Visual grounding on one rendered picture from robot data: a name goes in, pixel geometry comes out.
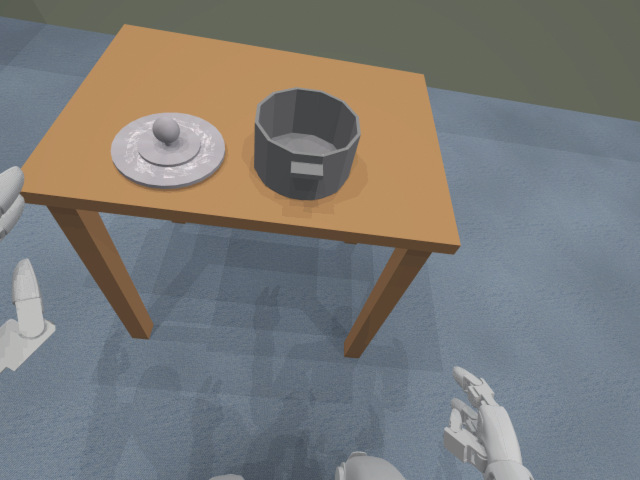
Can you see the right robot hand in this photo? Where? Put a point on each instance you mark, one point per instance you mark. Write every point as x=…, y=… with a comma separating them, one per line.
x=489, y=435

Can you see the knob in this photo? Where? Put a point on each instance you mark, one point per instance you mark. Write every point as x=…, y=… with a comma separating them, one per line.
x=166, y=129

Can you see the lid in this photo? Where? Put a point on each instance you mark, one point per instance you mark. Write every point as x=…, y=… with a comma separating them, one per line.
x=196, y=154

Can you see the robot right forearm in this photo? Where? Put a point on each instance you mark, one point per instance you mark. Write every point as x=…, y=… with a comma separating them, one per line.
x=507, y=470

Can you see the pot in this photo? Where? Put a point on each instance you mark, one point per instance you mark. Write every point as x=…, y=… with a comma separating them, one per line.
x=305, y=142

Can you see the table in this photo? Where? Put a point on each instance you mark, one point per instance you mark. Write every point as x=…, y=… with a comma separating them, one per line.
x=396, y=194

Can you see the left robot hand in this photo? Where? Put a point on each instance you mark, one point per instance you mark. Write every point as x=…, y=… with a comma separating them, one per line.
x=19, y=340

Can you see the robot right thigh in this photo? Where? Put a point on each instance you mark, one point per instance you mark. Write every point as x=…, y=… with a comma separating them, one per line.
x=367, y=468

